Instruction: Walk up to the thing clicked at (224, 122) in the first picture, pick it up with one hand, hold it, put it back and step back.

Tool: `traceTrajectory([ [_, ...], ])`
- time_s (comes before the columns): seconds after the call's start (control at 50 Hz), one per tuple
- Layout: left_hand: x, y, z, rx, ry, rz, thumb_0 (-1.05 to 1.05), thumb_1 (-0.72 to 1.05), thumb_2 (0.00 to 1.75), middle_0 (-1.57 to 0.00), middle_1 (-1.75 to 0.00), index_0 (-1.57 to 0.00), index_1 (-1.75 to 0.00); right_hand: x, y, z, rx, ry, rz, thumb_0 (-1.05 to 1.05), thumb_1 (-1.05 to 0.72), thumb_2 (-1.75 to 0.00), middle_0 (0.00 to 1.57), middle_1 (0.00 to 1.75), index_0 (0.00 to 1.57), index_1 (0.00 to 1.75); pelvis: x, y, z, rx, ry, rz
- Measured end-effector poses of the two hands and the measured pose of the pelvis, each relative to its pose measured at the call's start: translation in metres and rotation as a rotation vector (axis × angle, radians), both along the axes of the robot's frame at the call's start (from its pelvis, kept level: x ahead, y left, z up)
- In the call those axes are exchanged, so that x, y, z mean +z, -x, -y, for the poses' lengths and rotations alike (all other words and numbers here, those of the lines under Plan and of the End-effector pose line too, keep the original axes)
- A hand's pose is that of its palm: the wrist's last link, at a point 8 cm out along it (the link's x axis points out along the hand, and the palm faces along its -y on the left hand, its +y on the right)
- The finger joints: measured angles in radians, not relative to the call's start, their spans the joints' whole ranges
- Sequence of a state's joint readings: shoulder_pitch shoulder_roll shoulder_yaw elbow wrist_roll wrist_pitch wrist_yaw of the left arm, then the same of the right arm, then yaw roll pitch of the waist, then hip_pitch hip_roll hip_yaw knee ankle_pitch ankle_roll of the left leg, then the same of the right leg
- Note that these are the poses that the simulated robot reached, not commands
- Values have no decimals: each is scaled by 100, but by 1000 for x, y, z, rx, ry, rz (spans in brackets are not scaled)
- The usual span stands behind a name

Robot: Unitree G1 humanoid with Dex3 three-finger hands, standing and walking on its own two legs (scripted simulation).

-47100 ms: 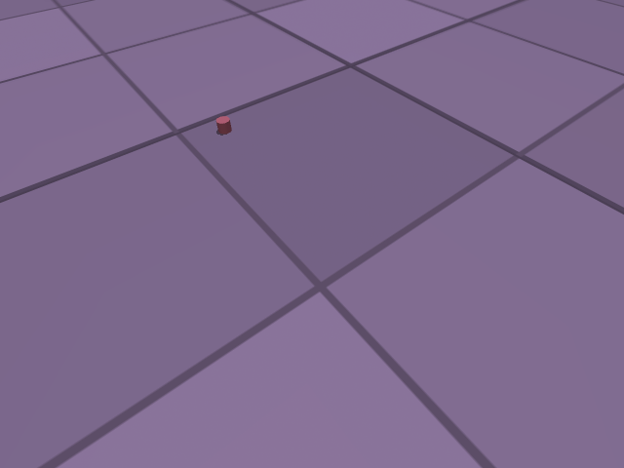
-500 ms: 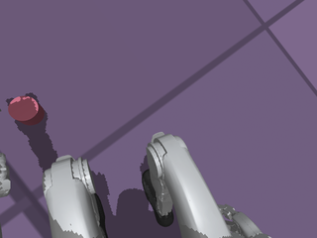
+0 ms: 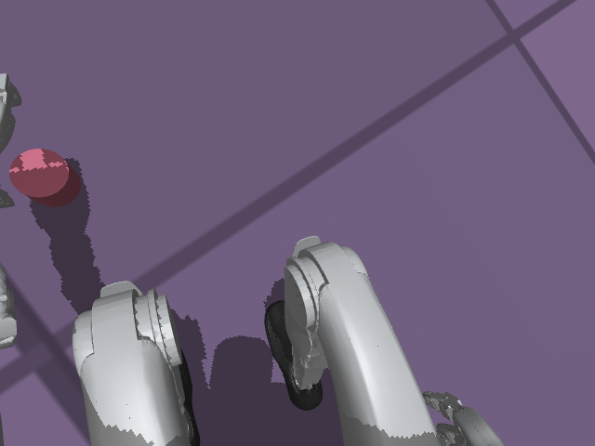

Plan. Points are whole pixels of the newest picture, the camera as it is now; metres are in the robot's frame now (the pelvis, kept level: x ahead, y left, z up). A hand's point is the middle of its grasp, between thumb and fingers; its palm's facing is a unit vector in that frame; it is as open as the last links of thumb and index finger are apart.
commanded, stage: home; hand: left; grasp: from above
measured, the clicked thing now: (47, 179) +0.52 +0.27 -0.30
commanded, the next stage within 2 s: none
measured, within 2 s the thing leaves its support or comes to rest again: neither
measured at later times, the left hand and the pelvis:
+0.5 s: hand out of the picture +0.42 +0.29 -0.01, palm faces -0.35 -0.47 -0.81, open 9.5 cm; pelvis +0.01 +0.00 +0.10, yaw +3 degrees
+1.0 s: hand out of the picture +0.28 +0.23 +0.19, palm faces +0.07 -0.93 -0.36, open 7.4 cm; pelvis +0.04 +0.00 +0.29, yaw +8 degrees
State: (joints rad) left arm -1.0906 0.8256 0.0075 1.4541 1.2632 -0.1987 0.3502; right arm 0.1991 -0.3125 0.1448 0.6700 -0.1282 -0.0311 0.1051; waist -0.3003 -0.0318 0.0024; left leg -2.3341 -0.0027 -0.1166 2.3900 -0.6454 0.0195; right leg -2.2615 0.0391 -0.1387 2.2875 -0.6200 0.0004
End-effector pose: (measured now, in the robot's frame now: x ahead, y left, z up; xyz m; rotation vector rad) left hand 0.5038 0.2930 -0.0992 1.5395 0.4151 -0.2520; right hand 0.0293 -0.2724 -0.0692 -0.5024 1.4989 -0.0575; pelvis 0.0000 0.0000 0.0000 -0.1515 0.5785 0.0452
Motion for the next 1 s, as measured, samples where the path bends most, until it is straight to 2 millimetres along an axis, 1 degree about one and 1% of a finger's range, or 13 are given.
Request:
traceTrajectory([
  [0.08, 9, -18, 3, 30, -6, 74, 0, -53, 102, -9, -101, -9, -102, -6, 3, -13, -36, -35, -17, 0, -91, -90, 20, 30, 20, 30, 1, -6, -1, -3, -5, -27],
  [0.18, 37, -33, 3, 107, -6, 97, 0, -45, 98, -15, -93, -14, -93, -3, -1, -24, -79, -78, 6, 0, -90, -89, 21, 30, 20, 30, 12, -11, -2, -6, -3, -53],
  [0.24, 56, -34, 0, 155, 9, 72, 0, -33, 95, -18, -82, -17, -83, 2, -4, -27, -100, -102, 20, 0, -90, -89, 21, 30, 20, 30, 23, -14, -3, -5, -3, -63],
  [0.3, 75, -24, -3, 203, 58, 35, 0, -19, 92, -21, -72, -19, -73, 10, -9, -28, -116, -122, 32, 0, -90, -89, 21, 30, 20, 30, 36, -15, -4, 0, -6, -66],
  [0.34, 86, -11, -7, 230, 98, 5, 0, -7, 90, -21, -65, -20, -66, 18, -15, -26, -118, -131, 46, 0, -90, -89, 21, 30, 20, 30, 47, -15, -4, 6, -10, -65],
  [0.38, 99, 7, -9, 253, 151, -20, 0, 5, 88, -22, -58, -20, -60, 27, -21, -24, -117, -136, 61, 0, -90, -89, 21, 30, 20, 30, 59, -15, -5, 12, -15, -66],
  [0.46, 127, 53, -12, 305, 291, -27, 0, 32, 87, -22, -47, -21, -48, 50, -44, -17, -92, -131, 100, 0, -90, -89, 21, 30, 20, 30, 87, -14, -5, 23, -26, -61],
  [0.54, 156, 101, -14, 375, 424, -21, 0, 58, 87, -22, -39, -21, -39, 79, -79, -13, -47, -112, 186, 0, -91, -89, 20, 30, 20, 30, 118, -12, -4, 35, -37, -35],
  [0.62, 185, 140, -13, 458, 520, -7, 0, 74, 88, -22, -34, -21, -35, 114, -121, -16, -1, -106, 320, 0, -91, -89, 20, 30, 20, 30, 149, -12, -2, 52, -47, 1],
  [0.72, 225, 177, -7, 581, 630, 2, 0, 84, 89, -21, -32, -21, -32, 164, -167, -28, 36, -128, 501, 1, -91, -90, 20, 30, 20, 30, 188, -15, -1, 69, -59, 53],
  [0.8, 255, 200, 3, 684, 740, -3, 1, 87, 90, -21, -31, -21, -31, 203, -191, -41, 50, -160, 609, 0, -91, -90, 20, 30, 20, 30, 220, -20, 1, 79, -72, 97],
  [0.9, 291, 223, 15, 796, 877, -9, 1, 89, 90, -21, -31, -21, -31, 247, -206, -54, 53, -189, 690, 1, -91, -90, 20, 30, 20, 30, 257, -30, 2, 86, -85, 150],
  [1.0, 326, 238, 22, 879, 972, -14, 1, 90, 90, -21, -30, -21, -31, 283, -209, -60, 35, -196, 726, 1, -91, -90, 21, 30, 21, 30, 290, -41, 0, 95, -95, 202],
])
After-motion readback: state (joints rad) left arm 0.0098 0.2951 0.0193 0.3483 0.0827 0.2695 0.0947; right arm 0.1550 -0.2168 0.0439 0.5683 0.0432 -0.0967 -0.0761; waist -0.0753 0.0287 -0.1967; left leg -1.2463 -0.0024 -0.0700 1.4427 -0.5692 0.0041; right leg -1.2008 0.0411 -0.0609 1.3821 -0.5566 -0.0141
